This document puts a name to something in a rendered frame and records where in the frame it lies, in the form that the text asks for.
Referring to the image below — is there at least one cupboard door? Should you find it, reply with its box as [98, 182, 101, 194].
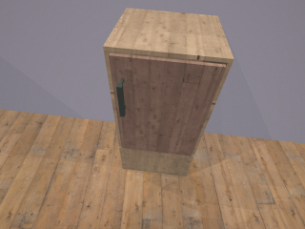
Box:
[109, 52, 227, 156]

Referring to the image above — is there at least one handle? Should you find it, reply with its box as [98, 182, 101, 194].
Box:
[116, 77, 127, 117]

